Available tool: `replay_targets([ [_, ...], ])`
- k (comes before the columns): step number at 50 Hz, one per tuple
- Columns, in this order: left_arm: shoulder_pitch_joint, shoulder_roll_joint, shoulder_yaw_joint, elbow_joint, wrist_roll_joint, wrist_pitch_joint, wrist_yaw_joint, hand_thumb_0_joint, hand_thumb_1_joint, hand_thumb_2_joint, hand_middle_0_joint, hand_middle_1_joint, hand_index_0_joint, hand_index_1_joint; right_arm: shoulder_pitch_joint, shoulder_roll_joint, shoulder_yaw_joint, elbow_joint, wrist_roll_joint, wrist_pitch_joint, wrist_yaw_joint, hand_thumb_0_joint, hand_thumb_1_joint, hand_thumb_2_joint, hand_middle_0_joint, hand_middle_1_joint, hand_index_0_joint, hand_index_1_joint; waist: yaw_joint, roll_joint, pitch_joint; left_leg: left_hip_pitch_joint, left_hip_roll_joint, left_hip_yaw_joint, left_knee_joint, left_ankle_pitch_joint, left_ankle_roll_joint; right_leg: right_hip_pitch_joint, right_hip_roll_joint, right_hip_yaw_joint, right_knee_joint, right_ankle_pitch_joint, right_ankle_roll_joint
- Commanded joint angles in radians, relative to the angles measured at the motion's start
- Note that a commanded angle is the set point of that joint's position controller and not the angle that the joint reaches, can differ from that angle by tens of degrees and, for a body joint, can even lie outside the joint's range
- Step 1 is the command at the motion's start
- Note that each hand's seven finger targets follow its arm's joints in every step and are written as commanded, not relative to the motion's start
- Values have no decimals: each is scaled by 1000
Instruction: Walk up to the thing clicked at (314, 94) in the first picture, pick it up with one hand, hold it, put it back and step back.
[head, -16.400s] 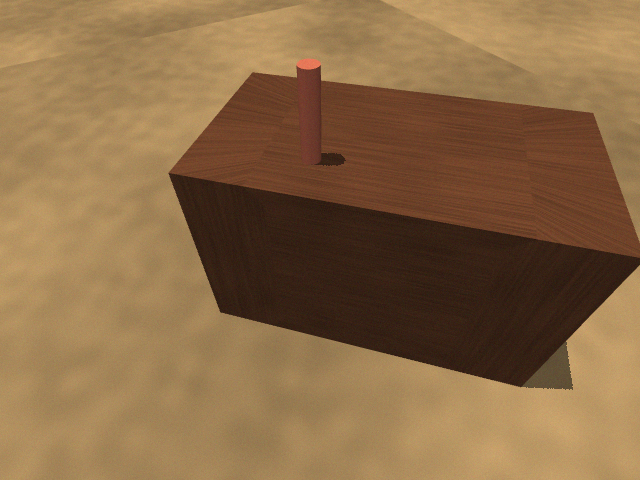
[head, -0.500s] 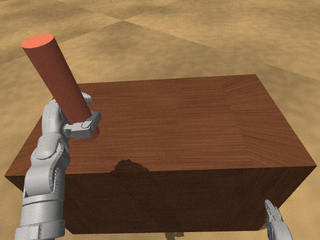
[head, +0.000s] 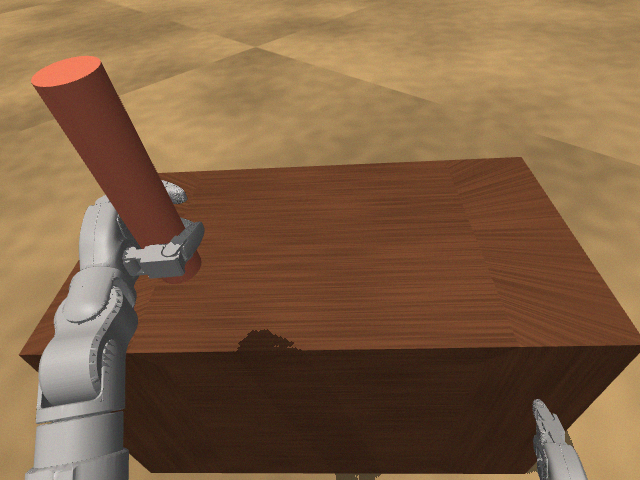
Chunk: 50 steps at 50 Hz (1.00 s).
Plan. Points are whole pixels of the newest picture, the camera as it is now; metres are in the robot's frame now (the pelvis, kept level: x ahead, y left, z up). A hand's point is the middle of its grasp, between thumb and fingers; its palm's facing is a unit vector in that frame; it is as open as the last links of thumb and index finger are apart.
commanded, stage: hold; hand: left
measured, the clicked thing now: (136, 191) +0.34 +0.18 +0.26
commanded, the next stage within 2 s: none
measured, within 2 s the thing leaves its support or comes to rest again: neither
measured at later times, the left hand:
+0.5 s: hand (166, 234) +0.34 +0.17 +0.20, palm faces +0.16 -0.99 -0.01, open 7.1 cm
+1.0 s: hand (159, 231) +0.33 +0.17 +0.21, palm faces +0.15 -0.99 +0.00, open 7.1 cm
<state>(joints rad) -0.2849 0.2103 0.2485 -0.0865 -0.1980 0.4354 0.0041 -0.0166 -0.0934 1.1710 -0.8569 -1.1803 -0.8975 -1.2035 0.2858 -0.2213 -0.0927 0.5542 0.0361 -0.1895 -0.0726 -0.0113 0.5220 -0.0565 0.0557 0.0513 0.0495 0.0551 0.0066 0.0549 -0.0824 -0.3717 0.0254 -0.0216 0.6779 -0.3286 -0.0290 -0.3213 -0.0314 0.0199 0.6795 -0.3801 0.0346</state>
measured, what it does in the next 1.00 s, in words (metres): stands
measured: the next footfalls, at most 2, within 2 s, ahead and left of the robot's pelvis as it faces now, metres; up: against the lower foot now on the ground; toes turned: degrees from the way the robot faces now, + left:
none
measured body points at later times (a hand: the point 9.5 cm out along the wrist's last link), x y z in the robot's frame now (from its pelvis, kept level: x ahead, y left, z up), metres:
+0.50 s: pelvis +0.00 +0.00 +0.00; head -0.02 -0.03 +0.45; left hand +0.32 +0.23 +0.20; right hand +0.17 -0.26 -0.07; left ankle +0.02 +0.14 -0.72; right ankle -0.01 -0.14 -0.72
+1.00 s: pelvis +0.00 +0.00 +0.00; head -0.03 -0.03 +0.45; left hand +0.32 +0.23 +0.21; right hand +0.16 -0.26 -0.07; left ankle +0.02 +0.14 -0.72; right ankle -0.01 -0.14 -0.72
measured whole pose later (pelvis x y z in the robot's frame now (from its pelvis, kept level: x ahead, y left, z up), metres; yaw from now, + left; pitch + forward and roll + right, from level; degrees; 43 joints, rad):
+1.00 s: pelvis +0.00 +0.00 +0.00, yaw +1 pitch +0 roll +0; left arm -0.29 0.22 0.28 -0.14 -0.21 0.52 -0.02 -0.02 -0.09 1.17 -0.85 -1.19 -0.89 -1.22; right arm 0.26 -0.23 -0.10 0.63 0.03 -0.23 -0.09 -0.01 0.52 -0.06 0.06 0.05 0.05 0.06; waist 0.01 0.06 -0.08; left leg -0.35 0.02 -0.03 0.65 -0.31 -0.03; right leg -0.30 -0.03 0.01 0.66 -0.37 0.03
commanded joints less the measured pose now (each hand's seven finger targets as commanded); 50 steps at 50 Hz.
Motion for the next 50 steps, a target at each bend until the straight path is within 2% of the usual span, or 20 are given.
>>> replay_targets([
  [1,-405,163,45,-273,-23,-51,-9,0,380,1249,-1356,-1431,-1379,-1426,-94,-99,-36,-143,4,-57,-6,0,538,-50,49,50,49,50,6,-15,-184,167,-25,36,-80,234,31,-19,28,-70,-108,263,-15],
  [2,-393,177,68,-263,-25,-44,-9,0,393,1248,-1362,-1429,-1384,-1425,-105,-130,-63,-154,2,-58,-8,0,536,-50,49,50,49,50,-1,-34,-204,175,-25,37,-76,242,32,-11,28,-68,-109,275,-13],
  [5,-401,179,69,-306,-20,-27,-7,0,408,1241,-1350,-1420,-1374,-1413,-91,-116,-55,-147,1,-57,-4,0,537,-50,49,50,49,50,5,-28,-227,192,-26,38,-74,270,33,3,27,-69,-108,301,-12],
  [7,-393,173,78,-319,-28,-21,-3,0,399,1227,-1341,-1411,-1365,-1404,-109,-138,-75,-139,1,-58,-3,0,534,-50,49,50,49,50,8,-48,-216,186,-24,35,-73,275,31,0,30,-74,-106,302,-12],
  [9,-404,183,86,-351,-29,-20,1,0,398,1235,-1346,-1418,-1369,-1412,-106,-113,-53,-150,2,-61,-1,0,533,-51,49,50,49,50,16,-47,-227,188,-25,35,-70,286,33,15,28,-72,-108,311,-11],
  [11,-392,162,64,-365,-25,-16,0,0,391,1238,-1351,-1426,-1375,-1419,-105,-115,-58,-156,-2,-62,-5,0,530,-52,49,50,49,50,7,-51,-250,212,-20,29,-72,309,32,18,32,-76,-101,325,-10],
  [16,-367,171,80,-327,-27,-1,-3,0,382,1246,-1348,-1431,-1372,-1424,-110,-127,-62,-138,-4,-59,-6,0,533,-51,49,50,49,50,3,-65,-214,197,-24,31,-71,311,35,18,27,-71,-107,337,-6],
  [17,-381,156,60,-328,-24,5,-4,0,387,1252,-1341,-1433,-1366,-1427,-110,-114,-49,-113,-4,-60,-6,0,539,-50,49,50,49,50,3,-48,-190,186,-27,31,-78,281,34,0,26,-69,-113,313,-8],
  [19,-407,185,79,-331,-23,3,-3,0,379,1251,-1342,-1428,-1365,-1423,-123,-128,-62,-106,-4,-62,-9,0,536,-51,49,50,49,50,7,-45,-185,177,-30,32,-83,262,35,0,24,-67,-119,298,-8],
  [27,-384,182,87,-351,-37,-8,-16,0,412,1246,-1349,-1431,-1375,-1422,-123,-127,-66,-89,-2,-76,-12,0,536,-51,49,50,50,50,7,-39,-212,193,-30,32,-81,249,34,-3,27,-73,-120,277,-10],
  [29,-358,162,66,-349,-33,-9,-25,0,405,1242,-1347,-1421,-1370,-1415,-115,-107,-46,-101,-3,-76,-13,0,532,-53,49,50,50,50,4,-62,-249,212,-30,31,-74,283,37,13,27,-74,-117,312,-8],
  [30,-354,172,76,-354,-36,-8,-25,0,407,1256,-1344,-1431,-1368,-1425,-136,-126,-61,-113,-3,-79,-15,0,535,-52,49,50,49,50,5,-58,-240,211,-30,33,-71,290,37,10,25,-71,-113,321,-7],
  [31,-360,155,53,-354,-34,-9,-29,0,412,1260,-1352,-1437,-1376,-1430,-133,-98,-35,-105,-4,-80,-14,0,540,-51,49,50,49,50,6,-58,-231,202,-31,32,-71,289,38,9,24,-71,-115,320,-7],
  [33,-372,184,83,-358,-34,-5,-23,0,409,1262,-1356,-1439,-1379,-1433,-155,-131,-59,-100,-6,-81,-18,0,537,-52,49,50,49,50,13,-53,-207,190,-29,29,-85,250,35,1,27,-71,-122,276,-9],
  [35,-377,192,89,-342,-32,-4,-20,0,444,1275,-1358,-1442,-1379,-1437,-153,-115,-44,-100,-6,-79,-18,0,539,-51,49,50,49,50,17,-46,-210,185,-31,30,-86,254,34,9,24,-70,-124,281,-11],
  [40,-426,214,109,-329,-31,-1,-7,0,439,1276,-1349,-1441,-1371,-1435,-140,-144,-73,-84,-7,-85,-28,0,539,-52,49,50,49,50,-1,-49,-193,185,-33,35,-96,195,35,-14,24,-65,-138,229,-11],
  [41,-424,202,96,-334,-32,0,-8,0,459,1276,-1347,-1439,-1371,-1432,-143,-121,-53,-78,-7,-88,-28,0,542,-50,49,50,50,50,6,-48,-183,178,-35,35,-93,199,36,-14,24,-67,-138,231,-10],
  [43,-424,204,104,-319,-33,1,-8,0,439,1281,-1360,-1454,-1386,-1446,-128,-129,-61,-87,-8,-93,-30,0,537,-52,49,50,49,50,-1,-64,-202,192,-31,32,-93,211,38,-5,25,-69,-136,245,-8],
  [44,-418,180,78,-313,-33,1,-15,0,446,1283,-1352,-1447,-1377,-1439,-115,-105,-44,-72,-6,-92,-26,0,540,-51,49,50,50,50,1,-51,-205,192,-33,34,-92,220,37,-4,25,-70,-132,253,-10],
  [50,-415,185,77,-292,-35,5,-31,0,443,1295,-1365,-1451,-1385,-1448,-162,-105,-36,-91,-4,-102,-22,0,540,-53,49,50,49,50,12,-44,-190,177,-32,34,-99,199,35,-11,26,-70,-134,227,-14],
])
